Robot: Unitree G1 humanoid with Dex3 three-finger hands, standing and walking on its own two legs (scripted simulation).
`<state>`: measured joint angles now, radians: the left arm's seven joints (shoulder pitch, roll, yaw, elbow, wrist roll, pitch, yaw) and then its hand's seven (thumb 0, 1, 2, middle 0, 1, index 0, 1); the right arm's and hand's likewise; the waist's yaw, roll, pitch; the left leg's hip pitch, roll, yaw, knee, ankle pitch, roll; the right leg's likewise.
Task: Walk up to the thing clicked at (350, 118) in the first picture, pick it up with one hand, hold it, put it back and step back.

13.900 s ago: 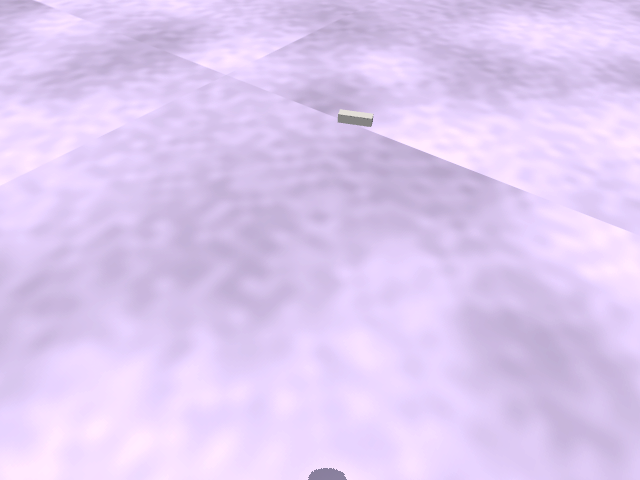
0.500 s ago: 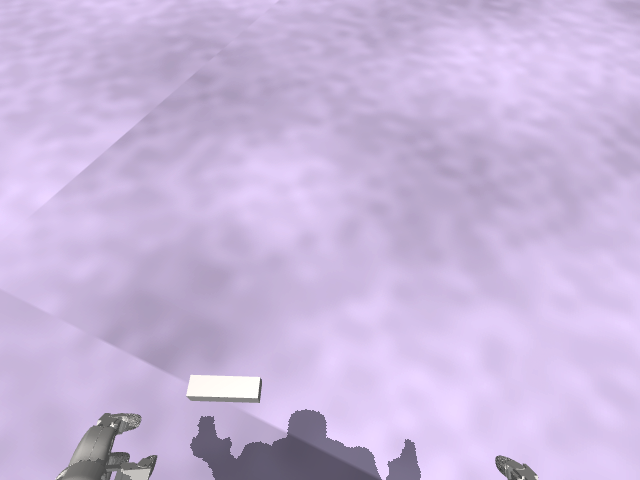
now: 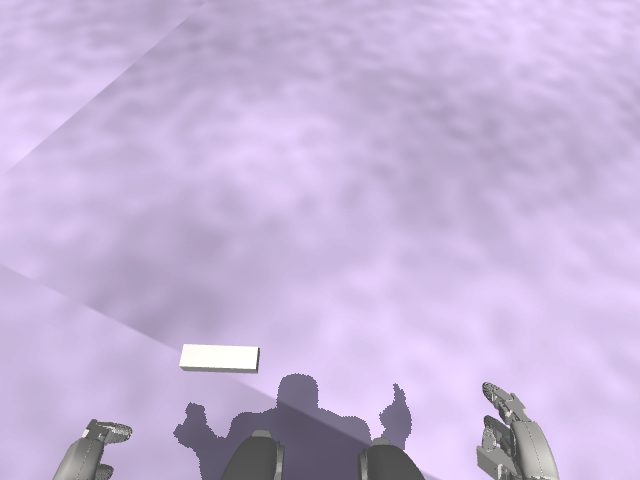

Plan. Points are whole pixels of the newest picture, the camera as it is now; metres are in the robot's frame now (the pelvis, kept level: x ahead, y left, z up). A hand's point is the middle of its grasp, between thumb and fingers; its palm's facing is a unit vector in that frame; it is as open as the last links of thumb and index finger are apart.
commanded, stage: rise first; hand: left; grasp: from above
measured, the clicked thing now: (221, 359) +0.43 +0.26 -0.66
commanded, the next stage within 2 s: none
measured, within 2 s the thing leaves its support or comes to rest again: neither
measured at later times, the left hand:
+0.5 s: hand (152, 425) +0.22 +0.29 -0.31, palm faces -0.44 -0.51 -0.74, open 14.1 cm
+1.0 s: hand (174, 385) +0.32 +0.31 -0.45, palm faces -0.48 -0.14 -0.86, open 14.1 cm
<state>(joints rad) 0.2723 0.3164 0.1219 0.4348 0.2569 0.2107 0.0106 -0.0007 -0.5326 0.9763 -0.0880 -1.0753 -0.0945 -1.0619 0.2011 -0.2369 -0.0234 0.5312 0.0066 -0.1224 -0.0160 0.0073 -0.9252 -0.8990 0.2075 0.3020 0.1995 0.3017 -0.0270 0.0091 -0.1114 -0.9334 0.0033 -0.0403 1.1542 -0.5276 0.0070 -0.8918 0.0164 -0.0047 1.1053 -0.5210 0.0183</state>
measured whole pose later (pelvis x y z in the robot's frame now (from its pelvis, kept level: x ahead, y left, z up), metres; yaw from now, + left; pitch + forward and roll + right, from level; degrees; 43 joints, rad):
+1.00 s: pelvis -0.09 +0.00 -0.31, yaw -6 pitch +33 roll -8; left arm -0.65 0.74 0.20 1.17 1.13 -0.38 0.23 0.00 -0.52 1.04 -0.07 -1.01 -0.07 -1.00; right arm 0.15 -0.28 -0.01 0.76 -0.08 -0.04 0.10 0.00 -0.88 -0.89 0.21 0.30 0.20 0.30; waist -0.10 0.00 -0.10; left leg -2.17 -0.01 -0.11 2.25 -0.66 0.00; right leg -2.10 0.04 -0.07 2.17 -0.66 0.03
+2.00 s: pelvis -0.08 +0.00 -0.36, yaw -9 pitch +32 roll -10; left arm -0.85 0.89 0.22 1.42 1.31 -0.40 0.40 0.00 -0.53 1.02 -0.08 -1.00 -0.08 -1.00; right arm 0.08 -0.28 0.08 0.75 -0.19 0.00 0.14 0.00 -0.90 -0.89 0.21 0.30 0.20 0.30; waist -0.19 -0.05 -0.01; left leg -2.32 -0.01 -0.16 2.46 -0.71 -0.01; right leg -2.24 0.06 -0.11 2.35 -0.69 0.04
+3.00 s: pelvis -0.08 +0.00 -0.37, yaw -10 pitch +31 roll -11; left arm -0.93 0.91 0.13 1.45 1.31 -0.37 0.42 0.00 -0.50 1.00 -0.09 -1.08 -0.11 -1.06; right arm 0.12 -0.29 0.15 0.72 -0.18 -0.04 0.14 0.00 -0.91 -0.89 0.21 0.30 0.20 0.30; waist -0.25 -0.07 0.04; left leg -2.34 -0.01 -0.18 2.48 -0.70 -0.01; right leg -2.25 0.06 -0.13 2.36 -0.68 0.04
